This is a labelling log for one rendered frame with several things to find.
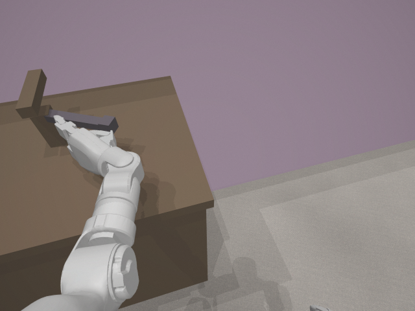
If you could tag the robot left forearm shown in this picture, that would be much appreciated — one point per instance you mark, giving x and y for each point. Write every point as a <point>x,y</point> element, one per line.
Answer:
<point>116,206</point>

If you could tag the left robot hand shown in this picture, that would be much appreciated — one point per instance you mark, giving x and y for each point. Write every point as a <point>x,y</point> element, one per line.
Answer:
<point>85,146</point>

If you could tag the tap lever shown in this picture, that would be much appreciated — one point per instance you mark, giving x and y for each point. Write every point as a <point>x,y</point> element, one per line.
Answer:
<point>105,123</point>

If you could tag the counter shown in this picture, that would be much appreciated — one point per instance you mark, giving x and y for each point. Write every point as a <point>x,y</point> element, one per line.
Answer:
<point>46,197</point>

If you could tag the left robot upper arm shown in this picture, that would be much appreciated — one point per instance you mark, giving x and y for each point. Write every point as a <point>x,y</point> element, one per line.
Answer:
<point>95,278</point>

